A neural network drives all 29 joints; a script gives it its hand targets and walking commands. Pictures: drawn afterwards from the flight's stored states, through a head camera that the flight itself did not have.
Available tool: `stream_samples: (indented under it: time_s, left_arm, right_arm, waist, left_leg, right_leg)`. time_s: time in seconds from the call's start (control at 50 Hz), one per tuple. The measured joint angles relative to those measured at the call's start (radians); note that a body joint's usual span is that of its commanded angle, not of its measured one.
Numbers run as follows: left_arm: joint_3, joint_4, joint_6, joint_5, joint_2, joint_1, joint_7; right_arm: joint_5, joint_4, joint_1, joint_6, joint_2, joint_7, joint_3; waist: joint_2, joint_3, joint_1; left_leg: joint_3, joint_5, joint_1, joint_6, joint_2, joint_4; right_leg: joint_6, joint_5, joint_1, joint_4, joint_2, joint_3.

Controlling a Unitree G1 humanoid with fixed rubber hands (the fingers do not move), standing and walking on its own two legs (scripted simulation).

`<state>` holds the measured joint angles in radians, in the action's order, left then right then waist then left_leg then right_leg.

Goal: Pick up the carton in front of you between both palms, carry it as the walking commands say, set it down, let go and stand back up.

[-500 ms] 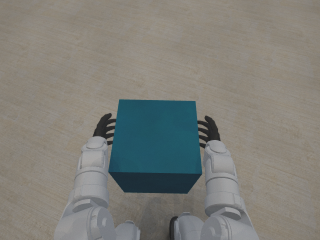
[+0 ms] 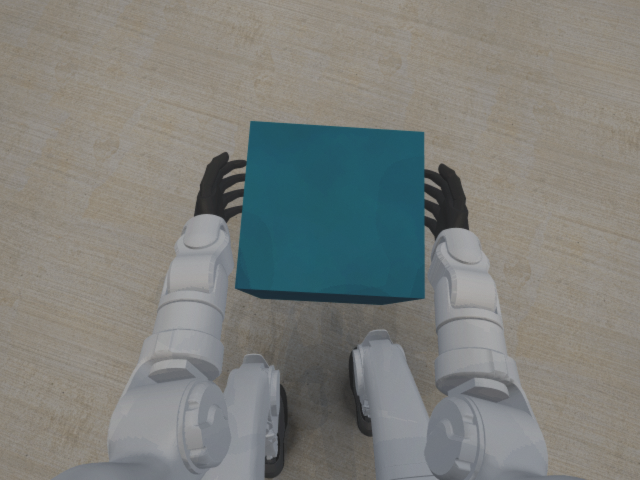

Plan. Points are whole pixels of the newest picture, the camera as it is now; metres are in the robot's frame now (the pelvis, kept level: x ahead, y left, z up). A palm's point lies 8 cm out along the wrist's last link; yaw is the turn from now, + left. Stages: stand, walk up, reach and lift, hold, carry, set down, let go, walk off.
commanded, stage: set down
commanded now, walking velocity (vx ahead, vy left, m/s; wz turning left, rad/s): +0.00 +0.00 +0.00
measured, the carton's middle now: (328, 229) +0.42 -0.05 -0.15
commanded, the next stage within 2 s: none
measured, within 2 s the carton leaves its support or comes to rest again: rests again in 1.68 s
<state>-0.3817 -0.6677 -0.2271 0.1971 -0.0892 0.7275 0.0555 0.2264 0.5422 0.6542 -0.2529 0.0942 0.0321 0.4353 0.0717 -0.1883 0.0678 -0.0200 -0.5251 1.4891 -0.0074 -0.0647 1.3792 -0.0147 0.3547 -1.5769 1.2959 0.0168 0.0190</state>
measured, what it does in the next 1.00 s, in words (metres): lowers itself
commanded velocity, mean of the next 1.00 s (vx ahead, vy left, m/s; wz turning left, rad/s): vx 0.00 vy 0.00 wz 0.00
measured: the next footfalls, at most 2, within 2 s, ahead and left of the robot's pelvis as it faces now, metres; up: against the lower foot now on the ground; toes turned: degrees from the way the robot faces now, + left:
none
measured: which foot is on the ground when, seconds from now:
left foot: down 0.00-1.00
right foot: down 0.00-1.00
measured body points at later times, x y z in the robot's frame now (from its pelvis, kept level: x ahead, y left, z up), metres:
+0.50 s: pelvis -0.03 +0.00 -0.12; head +0.26 -0.03 +0.22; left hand +0.48 +0.07 -0.24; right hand +0.42 -0.23 -0.24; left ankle +0.04 +0.11 -0.58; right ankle +0.11 -0.13 -0.58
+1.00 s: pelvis -0.04 +0.00 -0.22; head +0.31 -0.03 +0.06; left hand +0.52 +0.03 -0.38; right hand +0.45 -0.26 -0.37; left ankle +0.04 +0.11 -0.58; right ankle +0.11 -0.13 -0.58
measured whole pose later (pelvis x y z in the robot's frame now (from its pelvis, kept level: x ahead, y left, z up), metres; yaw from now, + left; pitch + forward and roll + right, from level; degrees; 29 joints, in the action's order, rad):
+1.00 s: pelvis -0.04 +0.00 -0.22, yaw +1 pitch +44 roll +0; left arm -0.16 -0.99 -0.21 0.04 0.18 1.37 0.17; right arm 0.06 0.80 1.22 -0.25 -0.16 0.09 0.43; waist 0.06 0.16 0.17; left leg -0.01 -0.62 2.25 0.02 -0.10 2.11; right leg -0.03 0.40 -2.35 1.99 0.01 0.03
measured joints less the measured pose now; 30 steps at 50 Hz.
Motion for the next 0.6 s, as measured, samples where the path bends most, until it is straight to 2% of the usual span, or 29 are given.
stream_samples:
  time_s: [0.12, 0.28, 0.44, 0.6]
  left_arm:
    - [0.002, -0.039, 0.007, 0.009, 0.004, 0.051, 0.021]
    - [0.044, -0.06, 0.02, -0.016, 0.034, 0.136, 0.046]
    - [0.076, -0.08, 0.012, -0.048, 0.08, 0.238, 0.061]
    - [0.087, -0.143, -0.001, -0.065, 0.13, 0.365, 0.063]
  right_arm:
    - [0.0, 0.042, 0.05, 0.007, -0.028, -0.012, 0.022]
    - [-0.041, 0.054, 0.12, 0.025, -0.063, -0.011, 0.033]
    - [-0.078, 0.058, 0.209, 0.017, -0.089, 0.005, 0.04]
    - [-0.082, 0.083, 0.308, 0.001, -0.113, 0.022, 0.055]
  waist:
    - [0.001, -0.025, 0.012]
    - [-0.006, -0.006, 0.026]
    - [-0.008, 0.043, 0.038]
    - [0.0, 0.111, 0.049]
  left_leg:
    - [0.015, -0.026, 0.131, -0.006, -0.007, 0.094]
    - [0.022, -0.054, 0.309, -0.002, -0.015, 0.235]
    - [0.019, -0.071, 0.46, 0.01, -0.019, 0.369]
    - [0.013, -0.075, 0.579, 0.021, -0.026, 0.484]
  right_leg:
    - [-0.009, 0.022, -0.136, 0.095, 0.002, 0.015]
    - [-0.015, 0.044, -0.318, 0.236, 0.001, 0.025]
    - [-0.011, 0.053, -0.472, 0.364, -0.002, 0.022]
    - [-0.005, 0.05, -0.589, 0.471, -0.001, 0.015]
